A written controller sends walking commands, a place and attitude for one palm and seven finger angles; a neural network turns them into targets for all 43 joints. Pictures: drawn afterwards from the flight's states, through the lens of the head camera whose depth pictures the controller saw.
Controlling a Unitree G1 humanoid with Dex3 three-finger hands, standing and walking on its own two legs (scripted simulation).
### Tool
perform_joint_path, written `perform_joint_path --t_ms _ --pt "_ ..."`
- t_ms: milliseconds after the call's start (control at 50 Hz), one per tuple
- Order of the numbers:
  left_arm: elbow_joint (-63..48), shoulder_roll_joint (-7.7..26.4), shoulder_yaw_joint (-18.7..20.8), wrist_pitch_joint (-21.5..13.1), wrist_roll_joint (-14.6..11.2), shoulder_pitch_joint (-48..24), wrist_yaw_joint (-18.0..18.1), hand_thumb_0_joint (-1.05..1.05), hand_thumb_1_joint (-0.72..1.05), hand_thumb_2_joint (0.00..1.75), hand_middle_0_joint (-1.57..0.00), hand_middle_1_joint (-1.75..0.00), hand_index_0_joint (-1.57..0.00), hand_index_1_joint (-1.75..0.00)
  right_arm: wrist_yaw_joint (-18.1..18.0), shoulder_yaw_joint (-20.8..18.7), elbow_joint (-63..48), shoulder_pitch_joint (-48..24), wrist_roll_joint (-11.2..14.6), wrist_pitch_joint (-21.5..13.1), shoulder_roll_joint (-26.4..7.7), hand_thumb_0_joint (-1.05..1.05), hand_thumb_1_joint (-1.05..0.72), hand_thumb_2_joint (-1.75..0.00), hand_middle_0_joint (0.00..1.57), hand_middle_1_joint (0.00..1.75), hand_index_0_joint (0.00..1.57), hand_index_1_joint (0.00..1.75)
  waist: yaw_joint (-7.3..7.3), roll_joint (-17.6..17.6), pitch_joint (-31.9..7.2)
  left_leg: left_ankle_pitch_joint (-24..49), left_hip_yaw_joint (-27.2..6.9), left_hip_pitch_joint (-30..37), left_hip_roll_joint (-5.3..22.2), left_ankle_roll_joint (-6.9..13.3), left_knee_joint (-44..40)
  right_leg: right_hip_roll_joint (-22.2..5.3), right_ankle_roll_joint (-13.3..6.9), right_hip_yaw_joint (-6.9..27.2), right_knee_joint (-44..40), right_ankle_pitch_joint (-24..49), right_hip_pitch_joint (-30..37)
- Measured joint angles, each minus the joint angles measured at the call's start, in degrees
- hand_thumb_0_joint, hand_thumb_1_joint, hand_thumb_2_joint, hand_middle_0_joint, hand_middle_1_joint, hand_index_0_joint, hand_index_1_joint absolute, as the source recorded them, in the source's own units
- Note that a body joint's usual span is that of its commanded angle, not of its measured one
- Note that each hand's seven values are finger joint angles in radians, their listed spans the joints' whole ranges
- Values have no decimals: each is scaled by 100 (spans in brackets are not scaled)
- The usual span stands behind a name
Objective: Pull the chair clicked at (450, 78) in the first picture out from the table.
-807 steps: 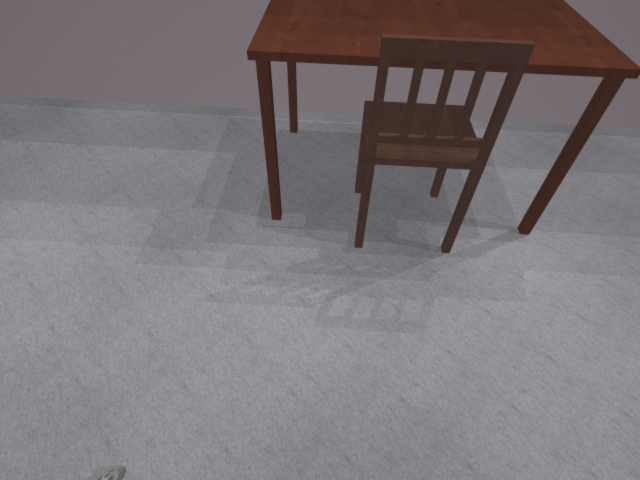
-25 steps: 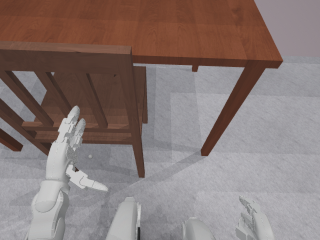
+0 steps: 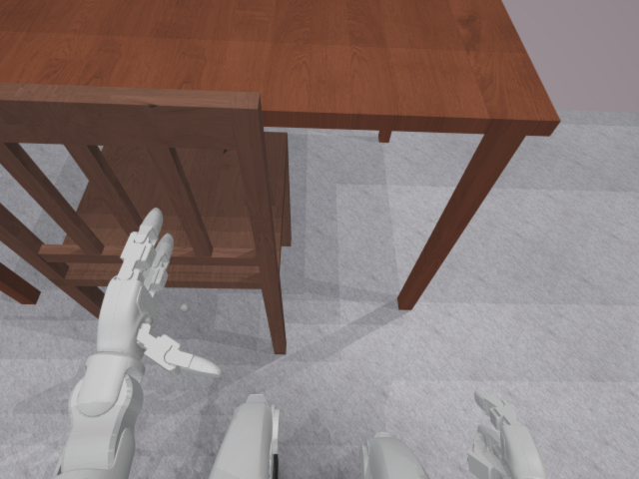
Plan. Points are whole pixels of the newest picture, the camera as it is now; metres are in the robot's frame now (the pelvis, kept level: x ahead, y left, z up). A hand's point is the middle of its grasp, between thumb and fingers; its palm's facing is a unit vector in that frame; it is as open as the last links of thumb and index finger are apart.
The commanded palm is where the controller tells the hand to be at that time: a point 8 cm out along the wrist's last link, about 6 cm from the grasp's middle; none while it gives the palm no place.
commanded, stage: aim the fingers beside a spindle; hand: left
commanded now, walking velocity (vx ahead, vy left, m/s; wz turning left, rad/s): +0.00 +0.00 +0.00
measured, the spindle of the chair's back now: (120, 205) +0.45 +0.30 +0.03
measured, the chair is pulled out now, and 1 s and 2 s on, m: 0.00 0.00 -0.01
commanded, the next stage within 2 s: push the fingers through the gap in 0.48 s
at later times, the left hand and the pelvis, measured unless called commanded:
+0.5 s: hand (182, 310) +0.30 +0.18 +0.04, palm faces +0.03 -1.00 -0.06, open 16.9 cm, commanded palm +0.28 +0.23 +0.04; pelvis +0.01 +0.00 +0.00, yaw +0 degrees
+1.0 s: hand (189, 284) +0.33 +0.18 +0.04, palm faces +0.02 -1.00 -0.05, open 16.9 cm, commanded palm +0.32 +0.22 +0.04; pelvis +0.00 -0.01 +0.00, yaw +0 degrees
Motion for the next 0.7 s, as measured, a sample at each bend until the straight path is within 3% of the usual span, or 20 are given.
perform_joint_path --t_ms 160,320,440,700 --pt "-144 48 60 -97 -95 243 -59 -1 -50 30 -6 -8 -6 -8 11 -20 -7 60 12 -3 -17 1 -90 -90 20 30 21 30 40 27 -1 -21 -9 78 -5 -5 -44 -3 -3 -11 -65 -11 90" --pt "-140 -43 -130 -39 9 108 -9 -1 -50 30 -6 -8 -6 -8 -12 -33 24 -14 -6 -38 -40 1 -90 -90 20 30 21 30 32 26 22 -42 -27 -1 -20 -15 30 -13 -13 -29 20 -53 20" --pt "-253 -23 -50 -23 9 198 51 -1 -50 30 -6 -8 -7 -8 23 -27 -30 -15 -6 28 15 1 -90 -90 20 30 21 30 20 19 10 -39 9 80 8 -28 -35 6 -27 10 -21 -38 64" --pt "-97 26 -5 -181 -88 203 -148 -1 -50 30 -6 -8 -6 -8 -45 -38 58 8 4 -51 -63 1 -90 -90 20 30 21 30 78 34 -2 -42 -70 24 -8 -57 34 10 -55 -65 42 -69 43"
